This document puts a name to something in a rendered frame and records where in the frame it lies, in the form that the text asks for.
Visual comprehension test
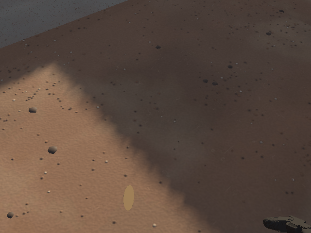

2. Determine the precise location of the robot right hand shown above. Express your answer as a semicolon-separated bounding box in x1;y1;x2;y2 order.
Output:
263;216;311;233

